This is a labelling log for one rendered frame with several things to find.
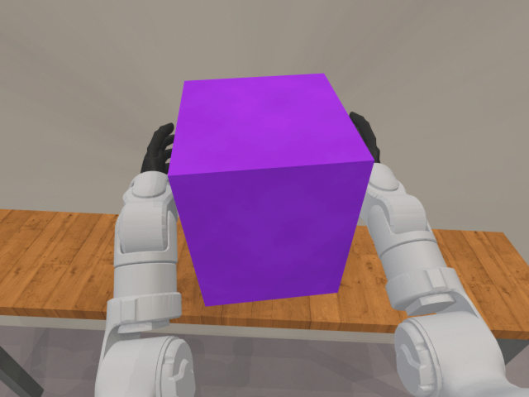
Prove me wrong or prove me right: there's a right robot forearm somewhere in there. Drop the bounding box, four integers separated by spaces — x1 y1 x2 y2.
359 163 506 375

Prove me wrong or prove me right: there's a carton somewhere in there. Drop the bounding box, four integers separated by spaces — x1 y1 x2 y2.
168 74 374 307

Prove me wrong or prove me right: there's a right robot upper arm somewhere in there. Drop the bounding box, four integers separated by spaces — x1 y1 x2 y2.
394 311 529 397

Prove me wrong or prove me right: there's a table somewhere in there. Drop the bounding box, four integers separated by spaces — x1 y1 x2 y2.
0 209 529 397

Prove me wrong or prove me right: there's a left robot upper arm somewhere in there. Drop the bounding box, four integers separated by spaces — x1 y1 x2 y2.
96 336 196 397

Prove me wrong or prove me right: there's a left robot forearm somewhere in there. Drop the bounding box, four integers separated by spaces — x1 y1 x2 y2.
95 171 182 397

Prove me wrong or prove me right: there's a robot right hand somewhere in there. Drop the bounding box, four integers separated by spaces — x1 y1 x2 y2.
349 112 380 163

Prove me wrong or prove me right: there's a robot left hand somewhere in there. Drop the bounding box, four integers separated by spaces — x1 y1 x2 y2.
141 122 175 174

